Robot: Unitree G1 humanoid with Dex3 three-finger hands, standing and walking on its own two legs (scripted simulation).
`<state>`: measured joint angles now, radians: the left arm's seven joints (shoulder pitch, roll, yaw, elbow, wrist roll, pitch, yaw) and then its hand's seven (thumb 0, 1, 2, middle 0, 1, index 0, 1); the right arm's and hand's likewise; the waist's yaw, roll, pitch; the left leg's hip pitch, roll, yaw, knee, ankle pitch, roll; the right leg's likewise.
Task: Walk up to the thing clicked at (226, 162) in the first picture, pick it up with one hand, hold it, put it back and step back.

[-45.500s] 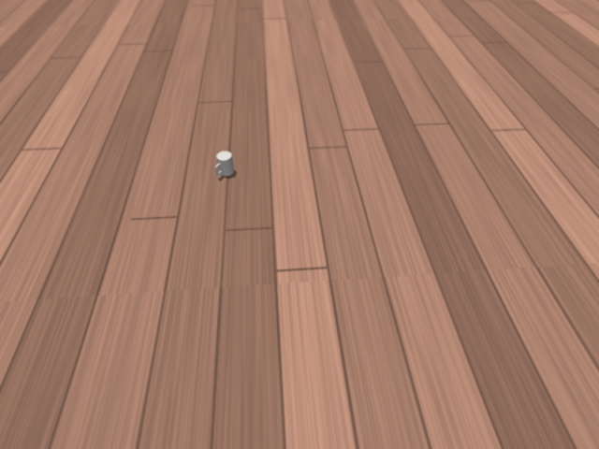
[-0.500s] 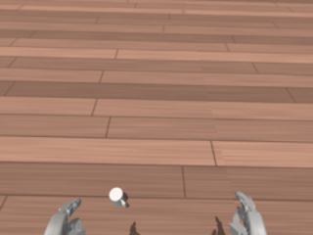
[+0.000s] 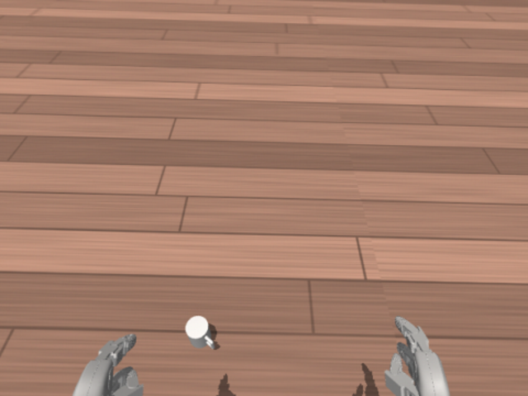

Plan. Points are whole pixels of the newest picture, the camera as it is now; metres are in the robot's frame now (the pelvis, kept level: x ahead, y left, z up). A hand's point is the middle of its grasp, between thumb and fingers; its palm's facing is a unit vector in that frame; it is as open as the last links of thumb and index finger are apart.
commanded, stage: home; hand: left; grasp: from above
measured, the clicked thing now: (202, 335) +0.44 +0.19 -0.66
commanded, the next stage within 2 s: stand in 0.74 s
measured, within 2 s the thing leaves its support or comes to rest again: neither
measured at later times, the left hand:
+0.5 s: hand (141, 387) +0.17 +0.18 -0.05, palm faces +0.04 -0.98 -0.21, open 7.4 cm
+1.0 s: hand out of the picture +0.16 +0.21 -0.09, palm faces +0.01 -0.95 -0.32, open 7.4 cm
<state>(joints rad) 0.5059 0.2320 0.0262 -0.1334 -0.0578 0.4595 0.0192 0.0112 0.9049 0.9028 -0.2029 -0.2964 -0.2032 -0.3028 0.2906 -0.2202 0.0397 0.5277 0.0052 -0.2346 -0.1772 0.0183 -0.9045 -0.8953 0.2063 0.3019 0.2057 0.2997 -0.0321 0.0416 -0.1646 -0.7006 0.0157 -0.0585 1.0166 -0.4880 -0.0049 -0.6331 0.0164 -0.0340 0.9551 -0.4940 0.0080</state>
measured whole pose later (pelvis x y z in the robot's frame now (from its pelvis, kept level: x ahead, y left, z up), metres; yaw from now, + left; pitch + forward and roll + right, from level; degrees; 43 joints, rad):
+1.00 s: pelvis +0.00 +0.00 +0.02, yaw +0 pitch +3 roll +0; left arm 0.23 0.28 0.01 0.47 0.04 0.12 0.03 0.01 0.90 0.90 -0.21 -0.30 -0.21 -0.30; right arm 0.17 -0.26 0.00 0.78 -0.07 -0.07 -0.03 0.02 -0.90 -0.89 0.21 0.30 0.21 0.30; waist 0.03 -0.02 0.00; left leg -0.48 -0.01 -0.01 0.84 -0.41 0.00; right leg -0.45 -0.02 0.01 0.85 -0.45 0.01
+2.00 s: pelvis -0.01 +0.00 +0.07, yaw -1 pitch -4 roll +0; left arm 0.12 0.30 0.03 1.15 0.02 0.00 0.02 0.00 0.90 0.90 -0.21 -0.30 -0.20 -0.30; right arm 0.14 -0.30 -0.02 1.14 -0.03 -0.01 -0.02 0.01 -0.91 -0.90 0.20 0.30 0.20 0.30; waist 0.01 0.00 0.06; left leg -0.11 0.00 -0.01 0.35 -0.17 0.00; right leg -0.08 -0.01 0.01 0.34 -0.19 0.02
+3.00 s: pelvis +0.00 +0.00 +0.07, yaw -1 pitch -3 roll +0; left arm 0.12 0.32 0.02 1.15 0.01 -0.01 0.01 0.00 0.90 0.90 -0.21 -0.30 -0.21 -0.30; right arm 0.12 -0.33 0.00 1.15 -0.02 -0.01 -0.01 0.01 -0.91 -0.90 0.21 0.30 0.20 0.30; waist 0.00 0.00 0.05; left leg -0.10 0.00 -0.01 0.32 -0.17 0.00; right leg -0.08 -0.01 0.01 0.32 -0.19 0.01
